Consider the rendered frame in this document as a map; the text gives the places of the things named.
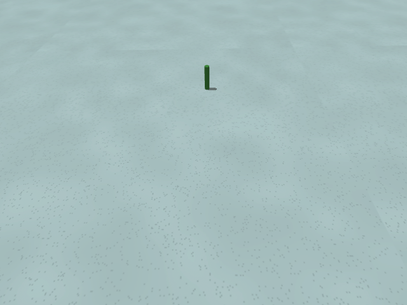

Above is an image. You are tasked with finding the can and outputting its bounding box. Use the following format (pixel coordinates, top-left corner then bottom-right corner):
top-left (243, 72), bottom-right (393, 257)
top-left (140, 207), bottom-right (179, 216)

top-left (204, 65), bottom-right (209, 90)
